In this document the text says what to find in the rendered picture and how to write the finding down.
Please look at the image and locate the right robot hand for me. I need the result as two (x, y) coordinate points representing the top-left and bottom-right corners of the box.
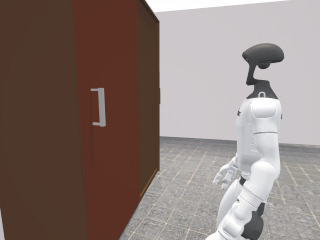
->
(213, 164), (237, 190)

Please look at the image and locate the humanoid robot head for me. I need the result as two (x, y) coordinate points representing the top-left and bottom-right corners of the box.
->
(242, 43), (285, 100)

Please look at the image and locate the left robot upper arm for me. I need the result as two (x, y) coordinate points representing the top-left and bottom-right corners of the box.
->
(248, 98), (281, 181)

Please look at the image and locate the humanoid robot torso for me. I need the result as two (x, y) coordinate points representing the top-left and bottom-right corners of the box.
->
(234, 92), (282, 217)

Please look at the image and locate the right robot forearm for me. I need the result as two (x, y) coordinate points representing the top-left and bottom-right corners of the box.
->
(228, 153), (239, 171)

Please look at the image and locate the wardrobe door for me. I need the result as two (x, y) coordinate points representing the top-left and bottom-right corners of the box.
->
(136, 0), (157, 194)
(71, 0), (140, 240)

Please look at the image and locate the left robot forearm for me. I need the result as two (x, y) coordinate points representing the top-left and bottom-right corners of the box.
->
(218, 161), (276, 240)

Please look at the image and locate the handle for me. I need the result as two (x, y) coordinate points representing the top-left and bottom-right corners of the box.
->
(90, 88), (106, 127)
(158, 88), (161, 105)

